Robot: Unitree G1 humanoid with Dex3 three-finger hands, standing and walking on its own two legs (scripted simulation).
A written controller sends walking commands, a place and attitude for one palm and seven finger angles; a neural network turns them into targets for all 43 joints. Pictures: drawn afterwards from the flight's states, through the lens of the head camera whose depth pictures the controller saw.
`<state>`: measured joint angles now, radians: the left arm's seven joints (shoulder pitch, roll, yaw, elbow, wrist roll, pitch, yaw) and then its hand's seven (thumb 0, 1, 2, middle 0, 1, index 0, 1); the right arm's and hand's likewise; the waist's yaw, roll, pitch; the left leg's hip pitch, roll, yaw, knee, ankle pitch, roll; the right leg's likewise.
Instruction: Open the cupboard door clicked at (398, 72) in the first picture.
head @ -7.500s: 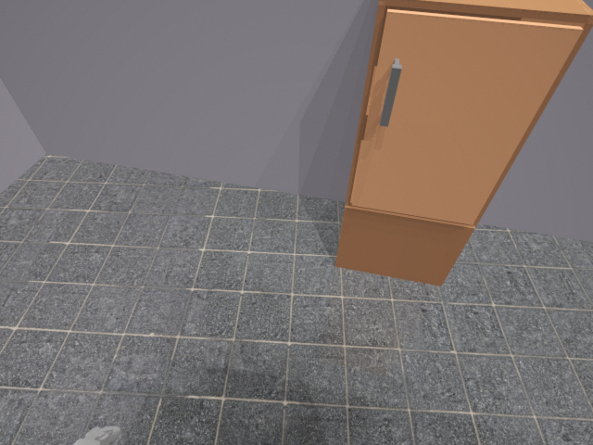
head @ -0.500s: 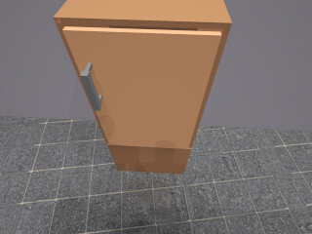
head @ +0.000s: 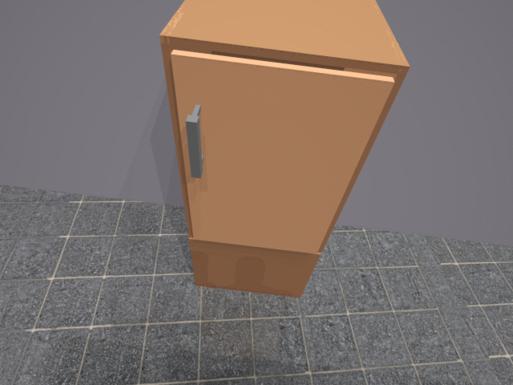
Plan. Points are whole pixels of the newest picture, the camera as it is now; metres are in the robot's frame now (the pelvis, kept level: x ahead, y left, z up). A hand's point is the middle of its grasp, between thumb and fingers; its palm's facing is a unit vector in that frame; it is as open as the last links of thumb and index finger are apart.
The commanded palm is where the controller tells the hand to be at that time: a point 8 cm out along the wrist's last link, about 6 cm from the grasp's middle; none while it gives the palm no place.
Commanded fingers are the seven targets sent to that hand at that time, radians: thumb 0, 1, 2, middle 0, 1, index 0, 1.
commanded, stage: come to a stop and stand still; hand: left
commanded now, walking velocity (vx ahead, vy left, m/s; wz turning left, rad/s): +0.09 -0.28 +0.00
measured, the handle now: (197, 142) +0.55 +0.18 +0.05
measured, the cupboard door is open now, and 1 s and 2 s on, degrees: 0 0 0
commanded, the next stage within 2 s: look again from close up in 0.92 s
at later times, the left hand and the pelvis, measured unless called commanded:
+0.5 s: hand out of the picture +0.09 +0.12 -0.16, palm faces -0.04 -0.98 -0.19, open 7.3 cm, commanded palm none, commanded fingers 0.00 0.90 0.90 -0.20 -0.30 -0.20 -0.30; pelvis +0.00 -0.05 +0.00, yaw -2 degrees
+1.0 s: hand out of the picture -0.04 +0.09 -0.17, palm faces +0.06 -0.99 -0.16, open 7.3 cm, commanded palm none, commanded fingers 0.00 0.90 0.90 -0.20 -0.30 -0.20 -0.30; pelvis +0.00 -0.07 +0.00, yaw -1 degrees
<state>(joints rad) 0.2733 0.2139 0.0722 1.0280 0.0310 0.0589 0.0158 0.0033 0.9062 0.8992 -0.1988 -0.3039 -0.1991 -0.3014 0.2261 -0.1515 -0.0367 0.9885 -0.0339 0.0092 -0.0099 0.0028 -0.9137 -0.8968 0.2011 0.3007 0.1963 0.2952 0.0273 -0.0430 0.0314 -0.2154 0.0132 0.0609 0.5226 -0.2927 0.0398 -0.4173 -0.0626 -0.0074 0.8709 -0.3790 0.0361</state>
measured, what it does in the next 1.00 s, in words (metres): steps on the spot: right foot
